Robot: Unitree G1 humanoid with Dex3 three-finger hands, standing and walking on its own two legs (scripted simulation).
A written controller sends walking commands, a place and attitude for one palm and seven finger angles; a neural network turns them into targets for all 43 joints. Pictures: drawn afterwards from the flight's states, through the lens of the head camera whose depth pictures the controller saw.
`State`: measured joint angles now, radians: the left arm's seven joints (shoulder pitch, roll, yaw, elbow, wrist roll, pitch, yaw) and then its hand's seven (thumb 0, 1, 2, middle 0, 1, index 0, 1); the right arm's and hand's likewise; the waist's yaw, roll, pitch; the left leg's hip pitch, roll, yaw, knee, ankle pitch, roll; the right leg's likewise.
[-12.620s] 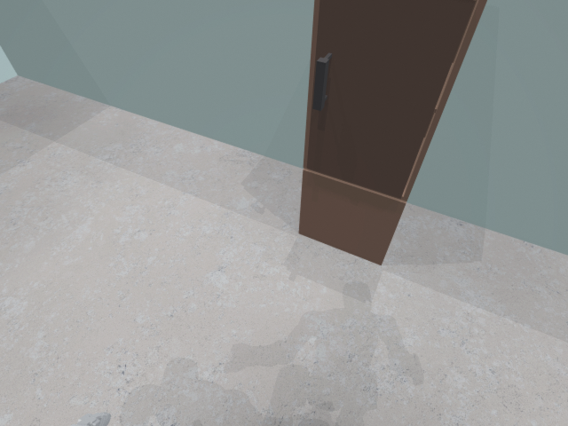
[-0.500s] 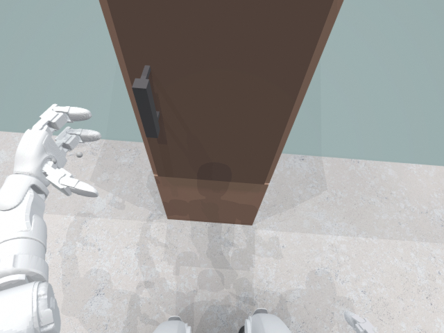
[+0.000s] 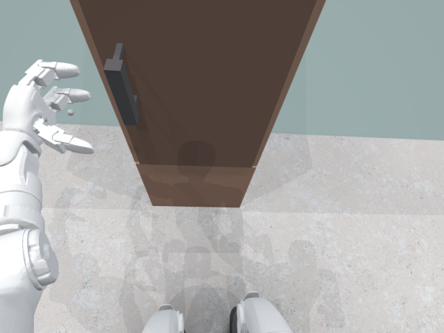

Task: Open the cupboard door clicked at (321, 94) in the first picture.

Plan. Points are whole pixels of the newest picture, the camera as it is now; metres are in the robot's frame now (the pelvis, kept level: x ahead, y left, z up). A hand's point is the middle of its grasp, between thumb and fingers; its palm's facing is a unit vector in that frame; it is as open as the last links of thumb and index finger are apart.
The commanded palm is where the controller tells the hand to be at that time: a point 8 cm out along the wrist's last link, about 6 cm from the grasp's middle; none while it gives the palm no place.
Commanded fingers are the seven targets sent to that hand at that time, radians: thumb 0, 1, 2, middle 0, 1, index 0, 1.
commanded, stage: move the hooked fingers beside the handle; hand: left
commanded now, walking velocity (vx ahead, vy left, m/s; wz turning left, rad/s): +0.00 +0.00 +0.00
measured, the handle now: (125, 86) +0.55 +0.15 +0.07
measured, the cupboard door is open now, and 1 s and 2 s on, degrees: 0 0 0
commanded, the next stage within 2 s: slide the fingers in behind the handle in 1.02 s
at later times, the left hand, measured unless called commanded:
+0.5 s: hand (83, 100) +0.51 +0.22 +0.08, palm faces -0.06 -1.00 -0.02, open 14.0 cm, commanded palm +0.48 +0.26 +0.07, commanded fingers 0.00 -0.50 0.30 -0.30 -1.20 -0.30 -1.20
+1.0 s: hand (87, 103) +0.50 +0.21 +0.08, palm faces -0.06 -1.00 -0.03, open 14.0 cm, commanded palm +0.48 +0.26 +0.07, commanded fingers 0.00 -0.50 0.30 -0.30 -1.20 -0.30 -1.20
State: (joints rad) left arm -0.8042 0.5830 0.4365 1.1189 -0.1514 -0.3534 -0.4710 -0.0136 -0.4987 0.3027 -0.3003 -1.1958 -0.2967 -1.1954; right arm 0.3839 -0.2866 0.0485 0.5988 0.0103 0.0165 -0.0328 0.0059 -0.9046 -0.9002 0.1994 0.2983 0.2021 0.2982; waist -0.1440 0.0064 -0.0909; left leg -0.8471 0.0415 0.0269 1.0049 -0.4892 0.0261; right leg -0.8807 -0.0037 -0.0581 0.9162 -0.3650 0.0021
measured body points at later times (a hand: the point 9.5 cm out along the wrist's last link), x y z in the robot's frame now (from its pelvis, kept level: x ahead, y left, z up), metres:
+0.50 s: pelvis +0.01 +0.01 +0.00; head +0.14 +0.03 +0.43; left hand +0.50 +0.27 +0.08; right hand +0.00 -0.26 -0.10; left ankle -0.01 +0.10 -0.68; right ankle +0.04 -0.13 -0.68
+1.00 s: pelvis +0.00 +0.00 +0.00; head +0.13 +0.02 +0.43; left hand +0.49 +0.27 +0.08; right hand +0.03 -0.27 -0.11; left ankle -0.01 +0.10 -0.68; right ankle +0.04 -0.13 -0.68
